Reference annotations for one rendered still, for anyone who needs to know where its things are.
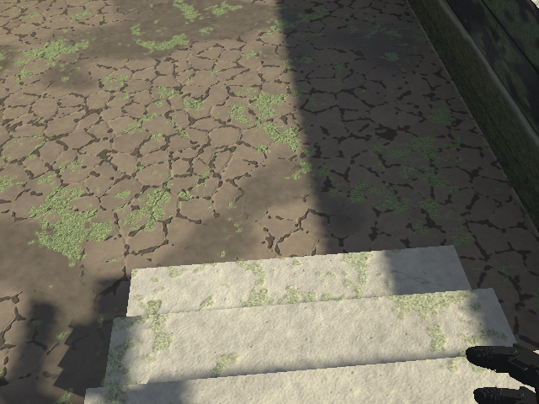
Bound right robot hand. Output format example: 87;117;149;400
466;343;539;404

